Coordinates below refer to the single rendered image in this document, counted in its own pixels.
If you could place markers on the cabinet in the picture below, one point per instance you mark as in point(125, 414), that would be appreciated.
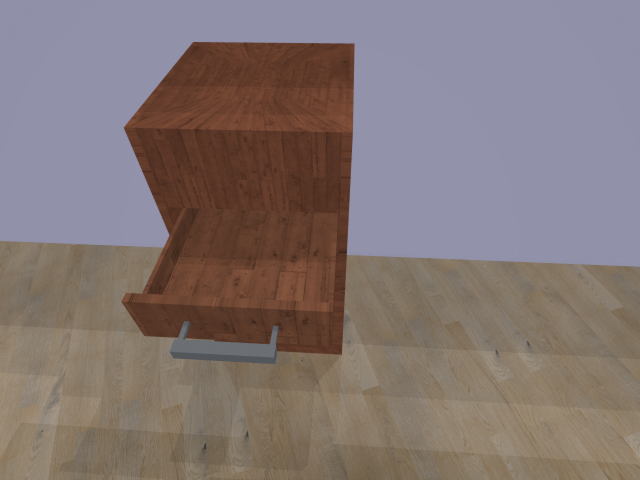
point(254, 126)

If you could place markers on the drawer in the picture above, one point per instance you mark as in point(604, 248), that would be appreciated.
point(234, 274)

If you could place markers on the handle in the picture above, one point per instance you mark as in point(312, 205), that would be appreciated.
point(224, 351)

